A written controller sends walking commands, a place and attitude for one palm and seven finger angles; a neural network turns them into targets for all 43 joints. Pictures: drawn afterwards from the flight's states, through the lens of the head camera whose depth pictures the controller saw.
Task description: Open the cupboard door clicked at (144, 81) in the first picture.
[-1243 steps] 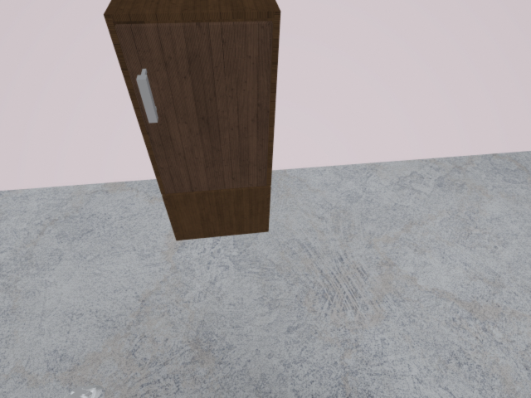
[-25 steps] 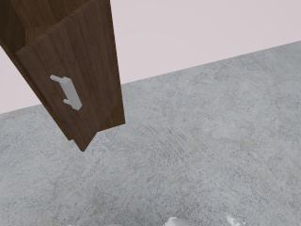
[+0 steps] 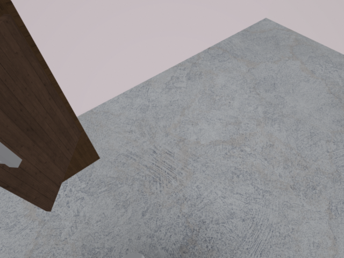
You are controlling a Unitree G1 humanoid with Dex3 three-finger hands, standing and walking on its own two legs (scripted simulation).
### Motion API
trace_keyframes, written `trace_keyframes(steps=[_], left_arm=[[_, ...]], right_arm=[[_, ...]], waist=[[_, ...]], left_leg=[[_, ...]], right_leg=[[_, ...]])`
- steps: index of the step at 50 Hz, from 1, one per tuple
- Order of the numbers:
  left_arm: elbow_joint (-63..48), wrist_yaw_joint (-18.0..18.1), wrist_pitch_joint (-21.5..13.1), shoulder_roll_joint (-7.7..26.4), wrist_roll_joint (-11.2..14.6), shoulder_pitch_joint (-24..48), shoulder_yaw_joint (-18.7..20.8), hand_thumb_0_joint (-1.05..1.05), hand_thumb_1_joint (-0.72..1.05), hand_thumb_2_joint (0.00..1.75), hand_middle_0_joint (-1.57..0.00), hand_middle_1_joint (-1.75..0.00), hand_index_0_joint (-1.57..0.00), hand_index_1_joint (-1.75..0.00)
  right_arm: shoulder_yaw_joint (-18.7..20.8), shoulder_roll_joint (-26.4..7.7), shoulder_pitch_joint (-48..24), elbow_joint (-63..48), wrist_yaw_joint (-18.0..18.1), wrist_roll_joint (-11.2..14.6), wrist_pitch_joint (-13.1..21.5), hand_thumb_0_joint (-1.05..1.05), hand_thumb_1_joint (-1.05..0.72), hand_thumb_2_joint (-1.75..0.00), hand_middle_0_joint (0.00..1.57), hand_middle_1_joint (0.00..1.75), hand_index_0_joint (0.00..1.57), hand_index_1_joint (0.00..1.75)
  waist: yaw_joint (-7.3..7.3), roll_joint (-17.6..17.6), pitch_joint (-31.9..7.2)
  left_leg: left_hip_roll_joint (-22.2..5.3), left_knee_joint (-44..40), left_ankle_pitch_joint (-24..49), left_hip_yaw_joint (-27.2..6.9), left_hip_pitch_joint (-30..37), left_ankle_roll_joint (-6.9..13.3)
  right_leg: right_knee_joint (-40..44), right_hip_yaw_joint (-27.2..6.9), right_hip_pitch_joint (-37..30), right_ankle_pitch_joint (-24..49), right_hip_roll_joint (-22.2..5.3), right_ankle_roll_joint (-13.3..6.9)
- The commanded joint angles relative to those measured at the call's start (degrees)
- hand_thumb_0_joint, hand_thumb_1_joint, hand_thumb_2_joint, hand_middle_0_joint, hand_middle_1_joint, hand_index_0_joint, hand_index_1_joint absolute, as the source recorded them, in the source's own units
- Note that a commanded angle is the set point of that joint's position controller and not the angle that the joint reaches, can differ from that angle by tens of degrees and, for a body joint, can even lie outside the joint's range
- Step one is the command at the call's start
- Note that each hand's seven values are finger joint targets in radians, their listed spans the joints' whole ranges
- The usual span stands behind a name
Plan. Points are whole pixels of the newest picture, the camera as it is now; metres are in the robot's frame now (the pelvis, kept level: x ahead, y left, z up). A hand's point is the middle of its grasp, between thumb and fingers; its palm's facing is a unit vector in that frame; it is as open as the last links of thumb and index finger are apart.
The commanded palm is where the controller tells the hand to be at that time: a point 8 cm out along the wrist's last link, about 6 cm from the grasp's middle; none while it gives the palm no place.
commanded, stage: walk to a spot facing it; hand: left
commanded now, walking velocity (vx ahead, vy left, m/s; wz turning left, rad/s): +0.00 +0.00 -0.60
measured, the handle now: out of the picture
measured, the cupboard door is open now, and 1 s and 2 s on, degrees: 46 46 46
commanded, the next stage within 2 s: turn to face it in 1.56 s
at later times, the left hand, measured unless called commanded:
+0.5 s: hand (125, 243) +0.17 +0.13 -0.15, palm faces -0.24 -0.94 -0.23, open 7.4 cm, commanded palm none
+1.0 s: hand (200, 143) +0.49 -0.07 -0.15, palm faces -0.60 -0.76 -0.23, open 7.4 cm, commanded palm none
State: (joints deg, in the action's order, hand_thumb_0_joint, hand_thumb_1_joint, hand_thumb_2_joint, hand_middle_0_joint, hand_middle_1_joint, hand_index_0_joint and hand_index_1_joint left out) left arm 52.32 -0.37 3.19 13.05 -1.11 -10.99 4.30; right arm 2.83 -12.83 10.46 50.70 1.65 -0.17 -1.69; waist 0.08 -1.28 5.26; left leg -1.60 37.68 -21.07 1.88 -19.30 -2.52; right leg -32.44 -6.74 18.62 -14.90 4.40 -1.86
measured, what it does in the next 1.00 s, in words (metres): walks ahead, turning right: left foot, then right foot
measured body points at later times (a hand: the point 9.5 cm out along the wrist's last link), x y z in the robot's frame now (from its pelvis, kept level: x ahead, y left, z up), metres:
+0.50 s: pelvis +0.07 -0.05 +0.01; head +0.10 -0.07 +0.45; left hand +0.18 +0.18 -0.14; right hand +0.06 -0.32 -0.14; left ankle +0.12 +0.09 -0.68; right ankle +0.01 -0.13 -0.73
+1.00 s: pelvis +0.24 -0.15 -0.01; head +0.28 -0.18 +0.44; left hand +0.52 -0.03 -0.13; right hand +0.04 -0.29 -0.16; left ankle +0.22 +0.05 -0.73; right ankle +0.25 -0.27 -0.74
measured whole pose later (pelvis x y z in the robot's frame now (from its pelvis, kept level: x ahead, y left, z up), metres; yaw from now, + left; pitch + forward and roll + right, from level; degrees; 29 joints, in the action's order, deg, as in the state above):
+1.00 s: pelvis +0.24 -0.15 -0.01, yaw -34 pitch +2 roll +1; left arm 51.9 -3.8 -0.8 14.0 -1.7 -2.6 4.1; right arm 1.2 -11.0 26.4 59.1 0.4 -1.8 2.1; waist 3.5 0.3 4.7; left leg -9.0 30.9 -25.2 13.2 -3.7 -5.1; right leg -34.9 6.5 25.0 -13.5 -2.6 -3.3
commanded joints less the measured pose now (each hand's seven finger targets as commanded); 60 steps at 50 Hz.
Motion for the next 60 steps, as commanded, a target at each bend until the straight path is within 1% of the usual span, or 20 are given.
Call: trace_keyframes(steps=[1,2,7,11,13,15,18,21,29,30,32,33,39,45,48,49,50,52,55,60], left_arm=[[-7.43,-0.29,-1.39,4.72,0.75,2.29,1.26,0.00,0.90,0.90,-0.20,-0.30,-0.20,-0.30],[-8.07,-0.74,-1.88,6.49,0.06,3.39,1.51,0.00,0.90,0.90,-0.20,-0.30,-0.20,-0.30],[-6.06,-1.91,-1.29,3.32,-0.02,4.00,1.15,0.00,0.90,0.90,-0.20,-0.30,-0.20,-0.30],[-6.26,-2.62,-1.67,2.92,0.02,5.02,0.83,0.00,0.90,0.90,-0.20,-0.30,-0.20,-0.30],[-3.87,-2.47,-2.13,5.36,-0.28,-1.47,1.76,0.00,0.90,0.90,-0.20,-0.30,-0.20,-0.30],[-0.94,-0.74,-2.93,16.99,-0.17,-12.40,4.32,0.00,0.90,0.90,-0.20,-0.30,-0.20,-0.30],[-2.79,0.67,-3.80,12.02,-0.27,-5.21,2.95,0.00,0.90,0.90,-0.20,-0.30,-0.20,-0.30],[-2.51,0.18,-4.96,10.20,-0.32,-3.42,2.48,0.00,0.90,0.90,-0.20,-0.30,-0.20,-0.30],[-1.23,-0.62,-5.19,10.16,-0.01,-3.22,2.86,0.00,0.90,0.90,-0.20,-0.30,-0.20,-0.30],[-1.84,-0.81,-5.23,8.24,0.05,-1.80,2.52,0.00,0.90,0.90,-0.20,-0.30,-0.20,-0.30],[-4.62,-1.69,-5.79,3.08,0.42,-0.43,0.85,0.00,0.90,0.90,-0.20,-0.30,-0.20,-0.30],[-5.39,-2.00,-6.17,4.53,-0.12,2.19,1.40,0.00,0.90,0.90,-0.20,-0.30,-0.20,-0.30],[-3.42,-3.80,-4.41,0.25,-0.68,3.93,0.19,0.00,0.90,0.90,-0.20,-0.30,-0.20,-0.30],[-4.20,-3.62,-3.90,0.40,-0.63,9.69,-0.23,0.00,0.90,0.90,-0.20,-0.30,-0.20,-0.30],[-0.35,-2.92,-4.74,4.07,-0.73,-2.07,0.85,0.00,0.90,0.90,-0.20,-0.30,-0.20,-0.30],[2.81,-2.09,-5.57,9.29,-0.97,-12.24,2.40,0.00,0.90,0.90,-0.20,-0.30,-0.20,-0.30],[4.62,-1.00,-5.67,16.20,-0.35,-19.72,4.17,0.00,0.90,0.90,-0.20,-0.30,-0.20,-0.30],[3.19,0.31,-5.07,13.04,0.79,-12.29,3.06,0.00,0.90,0.90,-0.20,-0.30,-0.20,-0.30],[1.39,0.65,-6.32,6.35,0.21,-2.91,0.79,0.00,0.90,0.90,-0.20,-0.30,-0.20,-0.30],[3.96,-0.05,-7.55,5.80,0.26,-3.90,0.71,0.00,0.90,0.90,-0.20,-0.30,-0.20,-0.30]], right_arm=[[2.68,-14.14,9.95,-2.25,1.31,-1.74,2.18,0.00,-0.90,-0.90,0.20,0.30,0.20,0.30],[2.53,-14.41,8.87,-3.47,1.19,-1.86,2.24,0.00,-0.90,-0.90,0.20,0.30,0.20,0.30],[1.49,-9.45,5.21,-3.19,1.48,-2.16,2.44,0.00,-0.90,-0.90,0.20,0.30,0.20,0.30],[2.27,-11.36,7.47,-2.01,0.54,-2.14,1.94,0.00,-0.90,-0.90,0.20,0.30,0.20,0.30],[2.39,-10.99,5.50,-2.34,-0.06,-1.78,1.65,0.00,-0.90,-0.90,0.20,0.30,0.20,0.30],[0.93,-5.26,-3.98,-7.76,-1.06,-0.64,1.66,0.00,-0.90,-0.90,0.20,0.30,0.20,0.30],[1.79,-7.86,-5.49,-6.39,-1.59,-1.04,2.30,0.00,-0.90,-0.90,0.20,0.30,0.20,0.30],[1.71,-5.18,-3.21,-4.24,-2.22,-1.19,2.13,0.00,-0.90,-0.90,0.20,0.30,0.20,0.30],[1.55,-4.63,1.03,-3.61,-1.75,-0.84,4.74,0.00,-0.90,-0.90,0.20,0.30,0.20,0.30],[1.84,-6.77,6.92,-1.52,-0.98,-0.93,5.34,0.00,-0.90,-0.90,0.20,0.30,0.20,0.30],[3.69,-16.43,21.73,1.16,0.22,-2.44,5.71,0.00,-0.90,-0.90,0.20,0.30,0.20,0.30],[3.10,-15.35,19.67,0.56,0.05,-2.50,5.37,0.00,-0.90,-0.90,0.20,0.30,0.20,0.30],[0.60,-6.95,12.91,1.51,0.04,-1.99,6.70,0.00,-0.90,-0.90,0.20,0.30,0.20,0.30],[0.79,-7.63,14.82,3.98,-0.67,-2.31,5.53,0.00,-0.90,-0.90,0.20,0.30,0.20,0.30],[0.63,-7.94,12.89,4.53,-0.89,-1.80,5.06,0.00,-0.90,-0.90,0.20,0.30,0.20,0.30],[0.13,-6.17,11.43,3.58,-1.49,-0.78,5.28,0.00,-0.90,-0.90,0.20,0.30,0.20,0.30],[-0.38,-2.62,10.33,0.83,-1.36,0.20,5.62,0.00,-0.90,-0.90,0.20,0.30,0.20,0.30],[0.94,-4.80,3.19,0.85,-1.16,-0.36,5.37,0.00,-0.90,-0.90,0.20,0.30,0.20,0.30],[0.40,-1.90,7.17,4.72,-1.41,-1.37,3.94,0.00,-0.90,-0.90,0.20,0.30,0.20,0.30],[0.36,0.28,6.45,5.19,-2.62,-1.40,3.57,0.00,-0.90,-0.90,0.20,0.30,0.20,0.30]], waist=[[3.05,18.81,-7.72],[2.78,12.38,-6.72],[0.62,13.62,-7.18],[1.87,13.75,-7.41],[-1.76,7.66,-7.34],[-9.23,-20.51,-5.21],[-4.22,-9.39,-2.09],[-1.71,-6.91,-2.28],[1.08,-4.29,-3.57],[3.83,0.01,-5.81],[9.01,20.04,-11.50],[8.06,11.87,-7.52],[1.86,10.32,-4.39],[2.37,10.62,-1.35],[-4.54,5.28,-7.33],[-9.34,-4.32,-13.47],[-11.24,-19.50,-19.11],[-8.11,-9.14,-9.86],[-0.75,-6.11,-4.51],[0.53,-4.32,-2.90]], left_leg=[[-26.05,-24.58,7.48,-27.69,16.48,11.62],[-28.46,-23.50,8.59,-28.16,9.84,15.01],[-15.70,-14.09,40.65,-1.49,14.47,8.66],[-16.99,-14.24,17.13,0.68,10.45,7.23],[-14.26,-6.14,1.04,3.97,0.71,3.78],[-2.39,22.63,-21.40,7.02,-24.80,-1.10],[-6.26,27.54,-7.36,-2.88,-22.92,-0.72],[-4.41,18.85,-0.26,0.09,-14.61,-1.48],[0.58,-7.31,6.46,2.28,5.99,-0.61],[-1.32,-12.57,5.70,0.87,16.99,0.25],[-27.99,-24.02,-8.96,-33.01,30.88,11.46],[-29.99,-25.71,-11.19,-34.77,24.09,14.59],[-16.76,-23.40,19.43,-1.26,16.27,7.75],[-17.02,-23.20,17.81,5.63,11.11,6.95],[-13.97,-6.03,29.79,9.57,6.99,4.25],[-10.03,10.39,24.14,13.08,-5.97,1.97],[-1.39,30.52,-14.17,11.47,-21.10,-0.51],[-6.41,39.60,-7.98,0.03,-25.52,0.58],[-8.80,26.72,-1.16,0.17,-14.53,-0.53],[-5.87,10.22,7.15,3.63,-10.27,-0.83]], right_leg=[[-16.94,4.02,17.25,-19.49,0.45,2.49],[-25.48,2.81,14.55,-19.09,-3.42,2.92],[-23.75,9.53,11.77,-13.14,-5.08,4.48],[-7.29,13.59,1.36,-10.96,-4.02,3.04],[4.26,13.71,-12.45,-4.79,-3.27,1.29],[20.78,-25.72,-23.25,-12.33,-27.06,-10.68],[20.38,-21.83,-12.30,-19.01,-22.89,-12.22],[19.12,-11.35,-7.82,-5.48,-17.36,-9.93],[12.36,-10.47,-1.74,-3.77,-12.79,-7.73],[5.78,-7.69,4.23,-2.43,-9.64,-5.51],[-28.25,5.95,23.00,-19.63,-0.10,-0.11],[-35.75,3.30,25.56,-18.23,-4.68,-0.51],[-26.97,8.37,20.24,-2.10,-9.82,1.83],[-7.95,14.33,7.43,1.57,-7.21,0.67],[-0.28,15.90,-14.21,2.11,-3.57,-2.05],[3.15,4.76,-32.00,-4.73,-12.17,-5.96],[12.59,-23.06,-42.13,-1.33,-29.83,-13.06],[16.52,-21.06,-28.08,-0.95,-28.43,-13.82],[17.82,-3.91,-10.72,12.25,-21.71,-10.26],[20.17,1.01,-8.82,8.80,-17.22,-9.53]])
